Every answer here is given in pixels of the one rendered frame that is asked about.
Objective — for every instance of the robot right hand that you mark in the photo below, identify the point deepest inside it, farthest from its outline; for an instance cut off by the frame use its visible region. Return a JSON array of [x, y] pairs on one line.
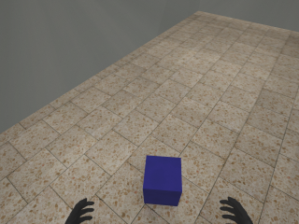
[[240, 214]]

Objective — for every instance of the carton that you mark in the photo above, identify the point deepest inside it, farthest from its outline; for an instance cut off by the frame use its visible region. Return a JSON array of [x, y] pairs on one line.
[[162, 182]]

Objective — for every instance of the robot left hand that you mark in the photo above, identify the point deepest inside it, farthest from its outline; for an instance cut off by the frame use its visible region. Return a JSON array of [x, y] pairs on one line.
[[74, 217]]

